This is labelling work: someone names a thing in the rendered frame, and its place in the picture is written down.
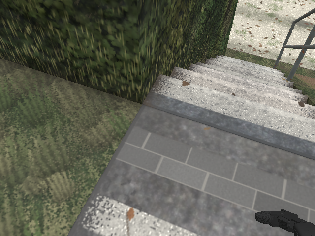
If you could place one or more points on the robot right hand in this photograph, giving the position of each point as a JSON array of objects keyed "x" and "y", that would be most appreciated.
[{"x": 286, "y": 220}]

